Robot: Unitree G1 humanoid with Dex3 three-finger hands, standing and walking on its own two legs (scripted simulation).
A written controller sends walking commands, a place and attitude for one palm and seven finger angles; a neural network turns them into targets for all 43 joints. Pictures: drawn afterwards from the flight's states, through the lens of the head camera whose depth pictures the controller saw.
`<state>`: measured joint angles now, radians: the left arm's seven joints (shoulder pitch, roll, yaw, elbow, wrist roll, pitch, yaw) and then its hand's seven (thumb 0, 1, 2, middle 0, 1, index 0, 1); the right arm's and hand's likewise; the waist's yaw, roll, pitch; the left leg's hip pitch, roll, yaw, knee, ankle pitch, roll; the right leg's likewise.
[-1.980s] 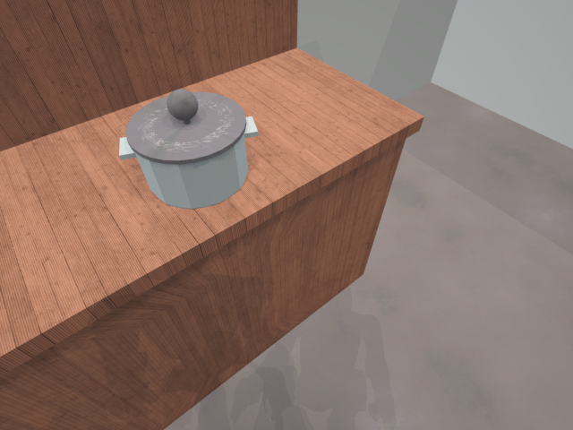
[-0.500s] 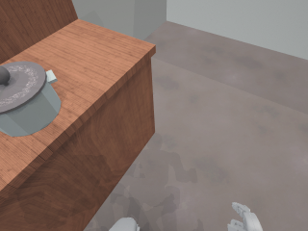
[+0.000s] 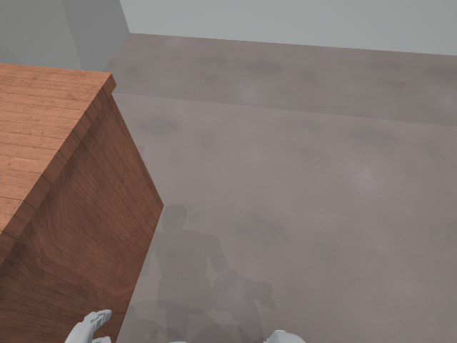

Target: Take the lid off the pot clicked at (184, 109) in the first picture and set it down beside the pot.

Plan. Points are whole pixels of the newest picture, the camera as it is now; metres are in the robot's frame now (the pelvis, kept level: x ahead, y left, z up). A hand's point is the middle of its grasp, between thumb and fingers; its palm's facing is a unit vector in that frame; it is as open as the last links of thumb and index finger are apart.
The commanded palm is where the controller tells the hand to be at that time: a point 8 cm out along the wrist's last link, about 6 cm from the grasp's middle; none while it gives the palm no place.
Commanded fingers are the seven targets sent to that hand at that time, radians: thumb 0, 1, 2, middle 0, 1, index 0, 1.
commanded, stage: walk to a spot facing it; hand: left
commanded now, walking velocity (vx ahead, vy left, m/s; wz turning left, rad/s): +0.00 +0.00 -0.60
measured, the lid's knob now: out of the picture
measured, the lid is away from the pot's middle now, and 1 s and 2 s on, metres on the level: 0.00 0.00 0.00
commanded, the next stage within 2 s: turn to face it in 1.34 s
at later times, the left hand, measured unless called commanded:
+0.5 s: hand (146, 318) +0.17 +0.18 -0.14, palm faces -0.27 -0.94 -0.21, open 7.4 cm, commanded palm none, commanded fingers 0.00 0.90 0.90 -0.20 -0.30 -0.20 -0.30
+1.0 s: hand (197, 289) +0.23 +0.09 -0.16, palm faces -0.50 -0.84 -0.19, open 7.4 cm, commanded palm none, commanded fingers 0.00 0.90 0.90 -0.20 -0.30 -0.20 -0.30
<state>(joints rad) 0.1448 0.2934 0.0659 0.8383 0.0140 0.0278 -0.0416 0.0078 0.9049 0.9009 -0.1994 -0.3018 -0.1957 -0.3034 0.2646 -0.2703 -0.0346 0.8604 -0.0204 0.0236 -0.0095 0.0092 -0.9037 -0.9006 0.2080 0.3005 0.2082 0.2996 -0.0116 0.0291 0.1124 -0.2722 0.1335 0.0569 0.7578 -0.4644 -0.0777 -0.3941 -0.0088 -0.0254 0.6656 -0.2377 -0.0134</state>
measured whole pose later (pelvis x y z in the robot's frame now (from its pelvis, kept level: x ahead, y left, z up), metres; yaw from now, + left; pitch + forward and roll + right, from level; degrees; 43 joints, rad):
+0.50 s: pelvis +0.02 +0.01 +0.02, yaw -18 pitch +1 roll +0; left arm 0.20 0.26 0.08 0.85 0.02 0.07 -0.04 0.01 0.90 0.90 -0.20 -0.30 -0.20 -0.30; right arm 0.25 -0.17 0.00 0.85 -0.02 0.00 -0.02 0.01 -0.91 -0.90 0.21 0.30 0.21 0.30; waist 0.01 -0.05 0.05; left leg -0.24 0.05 0.09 0.50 -0.27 -0.01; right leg -0.51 0.03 0.03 1.04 -0.42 0.04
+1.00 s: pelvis +0.13 -0.08 +0.02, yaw -35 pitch -1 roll +0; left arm 0.36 0.22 0.06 0.99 0.03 -0.01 -0.02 0.01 0.90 0.90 -0.20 -0.30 -0.20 -0.30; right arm 0.19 -0.23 -0.06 0.89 -0.02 -0.03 0.03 0.01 -0.91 -0.90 0.20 0.30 0.20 0.30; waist 0.03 -0.04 0.05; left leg -0.48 0.08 0.08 0.73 -0.27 -0.06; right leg -0.12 0.00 0.06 0.49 -0.37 0.00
